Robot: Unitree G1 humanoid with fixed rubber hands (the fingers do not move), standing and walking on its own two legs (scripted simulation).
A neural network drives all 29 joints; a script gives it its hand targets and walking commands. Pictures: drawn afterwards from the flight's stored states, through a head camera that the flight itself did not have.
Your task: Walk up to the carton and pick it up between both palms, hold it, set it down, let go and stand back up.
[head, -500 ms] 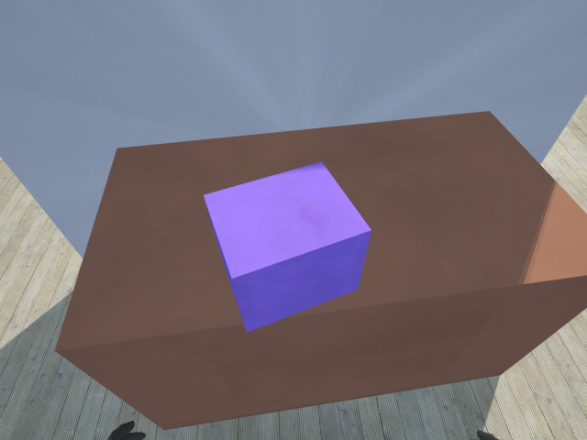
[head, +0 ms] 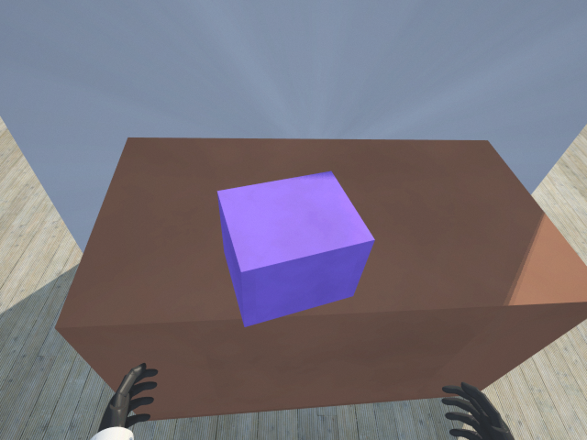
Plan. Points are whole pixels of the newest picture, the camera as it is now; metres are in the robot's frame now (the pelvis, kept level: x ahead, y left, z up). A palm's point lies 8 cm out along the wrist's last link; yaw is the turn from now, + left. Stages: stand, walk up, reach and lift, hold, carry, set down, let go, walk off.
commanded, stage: reach and lift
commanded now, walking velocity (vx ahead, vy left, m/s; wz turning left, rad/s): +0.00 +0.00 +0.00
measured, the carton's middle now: (289, 246) +0.46 +0.00 -0.05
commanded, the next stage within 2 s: none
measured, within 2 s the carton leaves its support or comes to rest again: neither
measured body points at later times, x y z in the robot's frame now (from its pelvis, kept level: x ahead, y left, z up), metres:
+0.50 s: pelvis +0.01 -0.01 +0.00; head +0.01 +0.01 +0.45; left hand +0.21 +0.19 -0.06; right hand +0.19 -0.28 -0.05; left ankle -0.01 +0.13 -0.74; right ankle +0.03 -0.09 -0.74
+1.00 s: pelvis +0.02 -0.01 -0.01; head +0.01 +0.01 +0.44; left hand +0.22 +0.18 -0.03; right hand +0.23 -0.28 -0.03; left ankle -0.01 +0.13 -0.74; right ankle +0.03 -0.09 -0.74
